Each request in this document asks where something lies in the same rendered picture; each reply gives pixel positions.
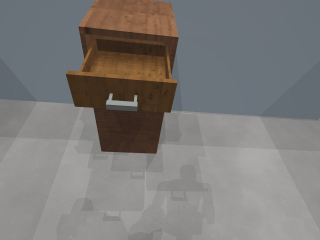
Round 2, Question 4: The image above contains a cabinet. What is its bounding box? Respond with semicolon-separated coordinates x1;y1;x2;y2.
78;0;179;154

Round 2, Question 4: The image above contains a handle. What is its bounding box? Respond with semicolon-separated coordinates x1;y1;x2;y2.
106;93;138;112

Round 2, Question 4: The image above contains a drawer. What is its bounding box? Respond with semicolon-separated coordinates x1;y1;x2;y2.
66;37;177;113

